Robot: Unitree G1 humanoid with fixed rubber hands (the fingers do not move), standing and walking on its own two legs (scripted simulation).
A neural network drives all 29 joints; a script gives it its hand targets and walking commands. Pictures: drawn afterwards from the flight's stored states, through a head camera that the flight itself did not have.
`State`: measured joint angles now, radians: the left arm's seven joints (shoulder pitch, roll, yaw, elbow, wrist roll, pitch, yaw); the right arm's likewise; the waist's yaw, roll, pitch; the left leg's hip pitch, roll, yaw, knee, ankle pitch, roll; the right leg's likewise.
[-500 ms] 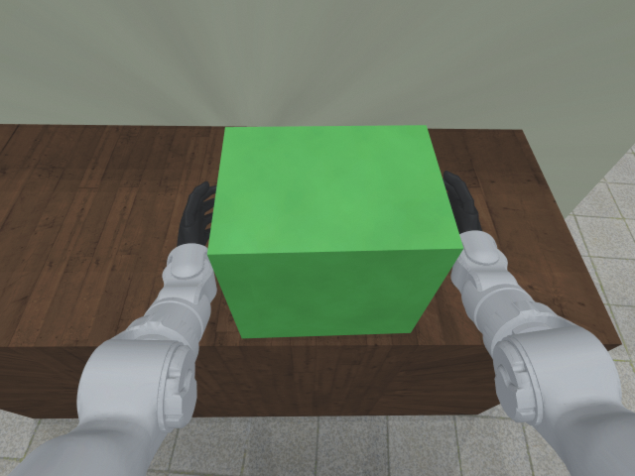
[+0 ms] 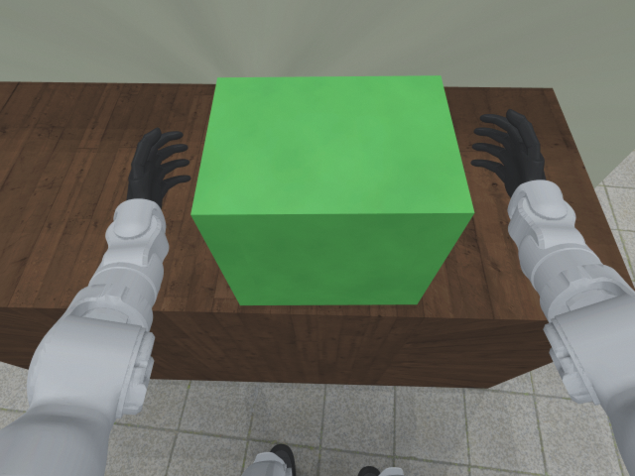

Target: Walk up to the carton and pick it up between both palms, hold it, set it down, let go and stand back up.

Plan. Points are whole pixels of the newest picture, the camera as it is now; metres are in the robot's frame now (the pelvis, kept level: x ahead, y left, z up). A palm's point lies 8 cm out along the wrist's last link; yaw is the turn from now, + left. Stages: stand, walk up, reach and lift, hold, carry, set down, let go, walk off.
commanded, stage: set down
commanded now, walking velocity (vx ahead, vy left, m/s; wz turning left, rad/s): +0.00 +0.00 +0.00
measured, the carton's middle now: (328, 204) +0.46 +0.02 +0.02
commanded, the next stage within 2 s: none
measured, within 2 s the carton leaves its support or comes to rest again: neither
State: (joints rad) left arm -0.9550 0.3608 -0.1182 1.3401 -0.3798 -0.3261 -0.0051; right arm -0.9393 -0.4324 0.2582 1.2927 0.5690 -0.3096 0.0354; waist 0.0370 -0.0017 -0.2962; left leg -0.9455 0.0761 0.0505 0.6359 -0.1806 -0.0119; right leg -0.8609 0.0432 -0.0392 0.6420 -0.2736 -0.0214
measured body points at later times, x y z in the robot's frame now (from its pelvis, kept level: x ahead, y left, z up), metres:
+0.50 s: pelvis -0.01 +0.01 +0.02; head +0.04 +0.04 +0.47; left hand +0.45 +0.27 +0.15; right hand +0.47 -0.22 +0.18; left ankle +0.04 +0.13 -0.71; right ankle -0.01 -0.10 -0.71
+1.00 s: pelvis +0.00 +0.01 +0.04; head +0.04 +0.02 +0.49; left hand +0.42 +0.25 +0.13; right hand +0.44 -0.22 +0.14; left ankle +0.04 +0.13 -0.71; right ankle -0.01 -0.10 -0.71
